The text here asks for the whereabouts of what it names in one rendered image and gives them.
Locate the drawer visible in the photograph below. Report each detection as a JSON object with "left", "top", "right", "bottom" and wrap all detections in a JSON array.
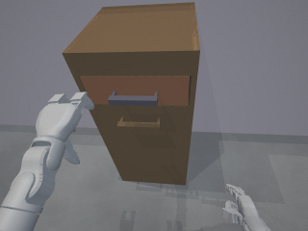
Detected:
[{"left": 80, "top": 75, "right": 190, "bottom": 106}]

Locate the robot left hand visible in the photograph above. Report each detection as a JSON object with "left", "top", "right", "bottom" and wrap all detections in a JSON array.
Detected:
[{"left": 36, "top": 91, "right": 94, "bottom": 165}]

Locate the handle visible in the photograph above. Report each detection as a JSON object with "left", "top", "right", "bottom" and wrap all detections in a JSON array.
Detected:
[
  {"left": 108, "top": 90, "right": 158, "bottom": 106},
  {"left": 116, "top": 121, "right": 161, "bottom": 132}
]

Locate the robot right hand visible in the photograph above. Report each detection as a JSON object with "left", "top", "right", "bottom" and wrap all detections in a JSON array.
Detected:
[{"left": 222, "top": 184, "right": 259, "bottom": 227}]

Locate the cabinet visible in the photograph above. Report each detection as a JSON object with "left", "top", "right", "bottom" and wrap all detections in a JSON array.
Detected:
[{"left": 62, "top": 2, "right": 200, "bottom": 186}]

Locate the left robot forearm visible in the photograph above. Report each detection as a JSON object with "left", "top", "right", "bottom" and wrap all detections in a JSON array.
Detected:
[{"left": 0, "top": 136, "right": 66, "bottom": 231}]

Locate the right robot forearm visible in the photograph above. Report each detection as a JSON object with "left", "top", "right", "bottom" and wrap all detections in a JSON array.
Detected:
[{"left": 242, "top": 215, "right": 271, "bottom": 231}]

